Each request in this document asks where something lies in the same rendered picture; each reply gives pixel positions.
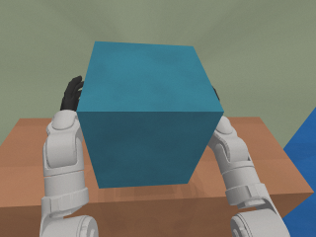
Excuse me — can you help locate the right robot forearm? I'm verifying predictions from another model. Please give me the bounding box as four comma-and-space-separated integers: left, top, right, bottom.
207, 116, 290, 237

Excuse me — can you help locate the carton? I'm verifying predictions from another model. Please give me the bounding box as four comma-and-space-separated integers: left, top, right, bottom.
76, 40, 224, 189

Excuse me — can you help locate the left robot upper arm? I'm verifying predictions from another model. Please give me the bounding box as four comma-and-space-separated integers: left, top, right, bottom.
41, 215, 99, 237

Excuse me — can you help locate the robot left hand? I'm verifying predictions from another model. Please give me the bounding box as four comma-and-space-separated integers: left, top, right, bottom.
60, 75, 84, 112

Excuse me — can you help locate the left robot forearm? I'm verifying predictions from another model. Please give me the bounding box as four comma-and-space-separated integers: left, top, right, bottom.
39, 110, 89, 237

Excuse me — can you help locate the pedestal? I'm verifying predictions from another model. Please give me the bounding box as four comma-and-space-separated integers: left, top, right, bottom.
0, 117, 314, 237

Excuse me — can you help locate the right robot upper arm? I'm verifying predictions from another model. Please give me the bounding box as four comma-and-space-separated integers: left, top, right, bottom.
230, 208, 289, 237

